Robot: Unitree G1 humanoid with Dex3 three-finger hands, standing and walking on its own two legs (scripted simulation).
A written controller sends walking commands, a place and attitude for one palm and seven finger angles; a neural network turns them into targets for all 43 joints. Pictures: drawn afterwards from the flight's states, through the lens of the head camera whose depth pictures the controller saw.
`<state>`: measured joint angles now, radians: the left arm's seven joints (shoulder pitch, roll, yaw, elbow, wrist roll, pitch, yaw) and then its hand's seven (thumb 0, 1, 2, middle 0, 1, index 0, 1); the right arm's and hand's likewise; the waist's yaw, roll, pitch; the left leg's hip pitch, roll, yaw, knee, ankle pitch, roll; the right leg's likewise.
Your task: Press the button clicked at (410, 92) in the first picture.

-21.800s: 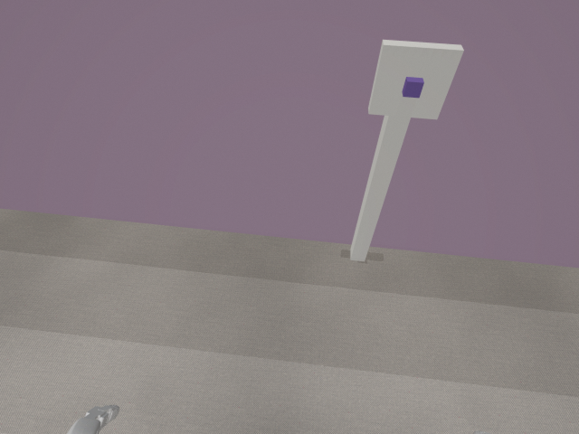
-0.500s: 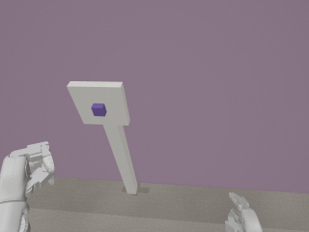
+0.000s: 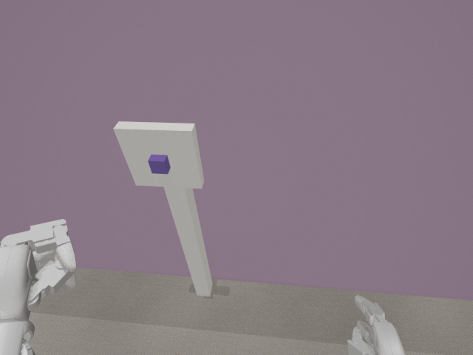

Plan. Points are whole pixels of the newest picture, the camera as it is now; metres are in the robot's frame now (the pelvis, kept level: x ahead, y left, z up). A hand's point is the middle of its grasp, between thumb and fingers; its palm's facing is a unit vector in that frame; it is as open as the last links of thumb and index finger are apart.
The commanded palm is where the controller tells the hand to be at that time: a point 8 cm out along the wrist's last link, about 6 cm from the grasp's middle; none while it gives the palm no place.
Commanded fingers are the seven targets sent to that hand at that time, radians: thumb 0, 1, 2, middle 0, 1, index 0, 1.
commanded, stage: step back with the hand held close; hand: left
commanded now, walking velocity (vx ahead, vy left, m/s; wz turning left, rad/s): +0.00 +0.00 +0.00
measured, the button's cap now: (160, 163) +0.51 +0.25 +0.04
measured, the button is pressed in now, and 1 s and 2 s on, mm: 0 0 0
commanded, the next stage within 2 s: stop stepping back and stand still in 1.42 s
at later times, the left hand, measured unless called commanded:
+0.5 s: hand (49, 273) +0.16 +0.26 +0.16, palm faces +0.29 -0.81 -0.51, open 3.1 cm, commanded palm +0.10 +0.30 +0.17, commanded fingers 0.00 0.90 0.90 -1.30 -1.50 -1.30 -1.50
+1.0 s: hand out of the picture +0.08 +0.27 +0.16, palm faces +0.41 -0.77 -0.49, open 3.1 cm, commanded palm +0.01 +0.31 +0.17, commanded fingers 0.00 0.90 0.90 -1.30 -1.50 -1.30 -1.50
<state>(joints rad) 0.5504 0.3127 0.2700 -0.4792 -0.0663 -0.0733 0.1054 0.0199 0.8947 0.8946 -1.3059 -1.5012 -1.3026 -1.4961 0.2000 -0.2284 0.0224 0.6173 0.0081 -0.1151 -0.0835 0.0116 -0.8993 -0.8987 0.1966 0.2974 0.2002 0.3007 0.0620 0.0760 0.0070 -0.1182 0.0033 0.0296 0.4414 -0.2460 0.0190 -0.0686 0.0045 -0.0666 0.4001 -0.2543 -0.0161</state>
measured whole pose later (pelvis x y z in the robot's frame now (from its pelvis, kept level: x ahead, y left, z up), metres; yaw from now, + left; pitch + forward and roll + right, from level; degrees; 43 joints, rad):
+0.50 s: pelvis -0.03 +0.02 +0.00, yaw -1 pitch +1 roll -1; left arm 0.65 0.43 0.39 -0.61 -0.06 -0.16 0.12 0.02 0.89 0.89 -1.30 -1.50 -1.30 -1.50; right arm 0.18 -0.22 -0.01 0.53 0.01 0.01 -0.07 0.01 -0.90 -0.90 0.20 0.30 0.20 0.30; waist 0.00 0.00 0.04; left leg -0.30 -0.01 0.06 0.50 -0.21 0.05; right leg -0.27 -0.01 -0.04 0.47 -0.21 0.01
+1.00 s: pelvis -0.10 +0.02 -0.02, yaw +3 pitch +1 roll -3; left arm 0.59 0.41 0.43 -0.61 -0.01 -0.26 0.13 0.02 0.89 0.89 -1.31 -1.50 -1.31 -1.50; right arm 0.21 -0.21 0.01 0.56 -0.01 -0.09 -0.07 0.01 -0.90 -0.90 0.20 0.30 0.20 0.30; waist -0.01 0.02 0.03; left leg -0.49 0.00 0.00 0.62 -0.15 0.06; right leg -0.32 0.07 0.03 0.59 -0.30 0.00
